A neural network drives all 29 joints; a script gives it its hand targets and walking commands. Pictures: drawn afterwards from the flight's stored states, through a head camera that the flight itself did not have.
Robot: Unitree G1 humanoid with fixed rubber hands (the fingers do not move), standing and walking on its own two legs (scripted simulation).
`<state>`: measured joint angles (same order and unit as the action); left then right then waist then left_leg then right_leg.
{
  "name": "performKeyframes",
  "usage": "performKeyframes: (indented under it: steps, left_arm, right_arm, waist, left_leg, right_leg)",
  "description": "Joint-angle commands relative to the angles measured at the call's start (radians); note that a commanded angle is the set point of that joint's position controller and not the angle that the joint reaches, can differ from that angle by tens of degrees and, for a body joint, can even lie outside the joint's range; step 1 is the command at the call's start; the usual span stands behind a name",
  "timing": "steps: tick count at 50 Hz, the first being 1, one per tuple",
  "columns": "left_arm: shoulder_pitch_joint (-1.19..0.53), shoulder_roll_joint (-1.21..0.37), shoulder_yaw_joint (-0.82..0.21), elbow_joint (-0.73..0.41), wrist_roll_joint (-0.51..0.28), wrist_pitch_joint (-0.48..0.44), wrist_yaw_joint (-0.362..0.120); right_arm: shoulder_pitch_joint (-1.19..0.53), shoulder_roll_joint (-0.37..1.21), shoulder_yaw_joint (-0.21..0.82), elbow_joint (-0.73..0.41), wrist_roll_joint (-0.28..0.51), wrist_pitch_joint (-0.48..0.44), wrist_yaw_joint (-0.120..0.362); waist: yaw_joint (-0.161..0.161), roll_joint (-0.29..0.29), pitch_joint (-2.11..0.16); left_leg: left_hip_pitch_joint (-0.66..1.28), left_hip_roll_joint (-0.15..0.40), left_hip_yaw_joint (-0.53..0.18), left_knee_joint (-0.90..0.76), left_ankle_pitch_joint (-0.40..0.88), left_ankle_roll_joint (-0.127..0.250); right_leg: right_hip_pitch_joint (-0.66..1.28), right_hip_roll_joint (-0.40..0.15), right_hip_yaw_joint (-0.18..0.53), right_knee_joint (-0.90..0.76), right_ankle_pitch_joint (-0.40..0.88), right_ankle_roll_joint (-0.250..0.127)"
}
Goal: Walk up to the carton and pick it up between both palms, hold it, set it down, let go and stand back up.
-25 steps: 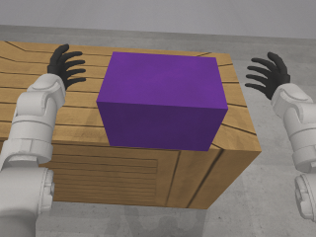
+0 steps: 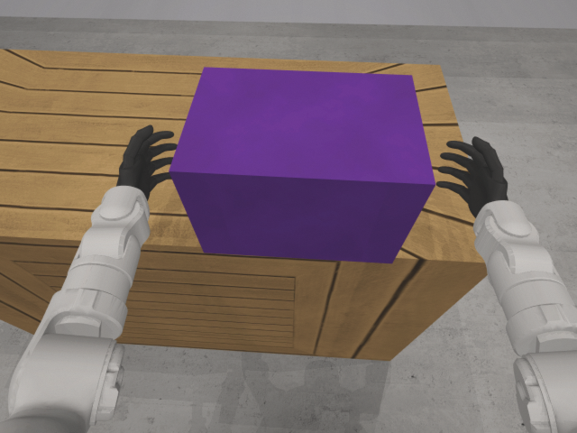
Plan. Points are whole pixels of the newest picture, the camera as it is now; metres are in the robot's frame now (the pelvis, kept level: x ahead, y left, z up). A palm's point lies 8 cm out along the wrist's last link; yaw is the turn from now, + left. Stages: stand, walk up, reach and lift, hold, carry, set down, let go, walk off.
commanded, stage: reach and lift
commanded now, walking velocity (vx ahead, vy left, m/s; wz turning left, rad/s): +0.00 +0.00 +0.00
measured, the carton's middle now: (301, 169) +0.49 +0.01 +0.06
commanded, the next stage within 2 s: none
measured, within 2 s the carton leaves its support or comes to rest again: neither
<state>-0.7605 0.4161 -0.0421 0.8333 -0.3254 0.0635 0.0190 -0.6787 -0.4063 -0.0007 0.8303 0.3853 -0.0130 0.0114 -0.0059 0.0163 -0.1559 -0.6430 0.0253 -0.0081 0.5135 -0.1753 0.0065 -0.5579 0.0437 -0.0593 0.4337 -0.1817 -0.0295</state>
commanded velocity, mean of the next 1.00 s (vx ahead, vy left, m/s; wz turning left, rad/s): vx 0.00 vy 0.00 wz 0.00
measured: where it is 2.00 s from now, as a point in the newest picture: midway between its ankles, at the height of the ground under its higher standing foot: outside the picture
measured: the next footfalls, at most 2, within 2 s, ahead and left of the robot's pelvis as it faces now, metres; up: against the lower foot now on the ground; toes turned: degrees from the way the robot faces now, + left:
none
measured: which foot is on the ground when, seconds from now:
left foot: down 0.00-1.00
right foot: down 0.00-1.00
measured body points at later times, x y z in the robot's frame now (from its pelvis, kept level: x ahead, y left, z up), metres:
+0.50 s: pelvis -0.01 -0.01 -0.01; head +0.05 +0.01 +0.44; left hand +0.45 +0.22 +0.08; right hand +0.44 -0.21 +0.09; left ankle +0.03 +0.11 -0.73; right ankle +0.00 -0.10 -0.73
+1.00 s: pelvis -0.01 +0.00 +0.00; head +0.04 +0.01 +0.44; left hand +0.44 +0.20 +0.08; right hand +0.44 -0.19 +0.09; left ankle +0.03 +0.11 -0.73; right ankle +0.00 -0.10 -0.73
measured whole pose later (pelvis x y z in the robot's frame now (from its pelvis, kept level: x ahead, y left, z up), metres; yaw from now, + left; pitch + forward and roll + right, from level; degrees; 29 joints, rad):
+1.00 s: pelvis -0.01 +0.00 +0.00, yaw -1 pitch +17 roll -2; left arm -0.89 0.27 -0.01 1.14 -0.25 -0.09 0.07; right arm -0.84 -0.28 0.04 1.06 0.34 -0.05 -0.10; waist 0.00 0.01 -0.20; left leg -0.66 0.03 -0.01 0.56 -0.19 0.01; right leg -0.58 0.05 -0.05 0.48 -0.19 -0.03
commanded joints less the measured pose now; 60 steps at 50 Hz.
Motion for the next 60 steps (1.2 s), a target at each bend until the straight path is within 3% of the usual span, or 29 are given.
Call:
performKeyframes:
  steps: [1, 4, 8, 15, 20, 28, 34, 47, 60]
  left_arm:
    - [-0.439, 0.209, 0.105, -0.103, 0.021, -0.076, -0.031]
    - [-0.432, 0.199, 0.118, -0.039, 0.036, -0.101, -0.047]
    - [-0.465, 0.193, 0.097, 0.044, 0.028, -0.153, -0.047]
    - [-0.596, 0.166, -0.004, 0.139, -0.045, -0.238, -0.028]
    - [-0.649, 0.129, -0.026, 0.166, -0.041, -0.263, -0.021]
    - [-0.635, 0.053, 0.045, 0.122, 0.055, -0.238, -0.008]
    - [-0.619, 0.001, 0.072, 0.081, 0.100, -0.211, 0.013]
    - [-0.651, -0.034, 0.049, 0.090, 0.069, -0.211, 0.041]
    - [-0.691, -0.090, 0.027, 0.086, 0.076, -0.237, 0.052]
  right_arm:
    - [-0.436, -0.261, -0.023, -0.125, 0.028, -0.079, -0.029]
    - [-0.444, -0.226, 0.030, -0.090, 0.049, -0.088, -0.041]
    - [-0.484, -0.180, 0.079, -0.067, 0.067, -0.093, -0.046]
    - [-0.574, -0.126, 0.100, -0.022, 0.074, -0.090, -0.046]
    - [-0.609, -0.104, 0.074, 0.049, 0.057, -0.102, -0.057]
    - [-0.612, -0.072, 0.027, 0.098, 0.018, -0.134, -0.095]
    - [-0.614, -0.042, -0.002, 0.062, -0.034, -0.125, -0.112]
    - [-0.676, -0.015, 0.017, 0.019, -0.044, -0.091, -0.098]
    - [-0.692, 0.036, -0.008, 0.044, -0.067, -0.086, -0.076]
  waist:
    - [-0.023, -0.021, -0.828]
    - [-0.010, -0.054, -0.781]
    - [0.005, -0.066, -0.711]
    - [-0.004, -0.035, -0.662]
    - [-0.017, 0.020, -0.702]
    - [-0.017, 0.092, -0.789]
    - [-0.021, 0.084, -0.798]
    - [-0.001, 0.007, -0.776]
    - [0.002, 0.037, -0.764]
  left_leg:
    - [0.550, -0.021, -0.009, 0.059, 0.485, -0.046]
    - [0.471, -0.030, -0.003, 0.023, 0.424, -0.029]
    - [0.403, -0.032, -0.001, -0.013, 0.310, -0.011]
    - [0.368, -0.019, -0.005, -0.004, 0.178, -0.007]
    - [0.407, -0.017, -0.002, 0.037, 0.225, -0.031]
    - [0.501, -0.022, 0.005, 0.088, 0.379, -0.069]
    - [0.542, -0.017, 0.003, 0.086, 0.395, -0.073]
    - [0.527, -0.010, -0.009, 0.077, 0.365, -0.057]
    - [0.556, -0.002, -0.005, 0.062, 0.338, -0.063]
  right_leg:
    - [0.264, 0.004, -0.001, 0.026, 0.547, 0.076]
    - [0.338, -0.009, 0.020, 0.025, 0.551, 0.089]
    - [0.332, -0.024, 0.038, 0.009, 0.431, 0.091]
    - [0.201, -0.042, 0.042, 0.008, 0.233, 0.079]
    - [0.146, -0.038, 0.033, 0.035, 0.254, 0.069]
    - [0.156, -0.014, 0.017, 0.047, 0.359, 0.062]
    - [0.148, -0.005, 0.006, 0.019, 0.336, 0.058]
    - [0.149, -0.002, 0.006, 0.011, 0.301, 0.057]
    - [0.107, -0.008, 0.002, -0.013, 0.225, 0.043]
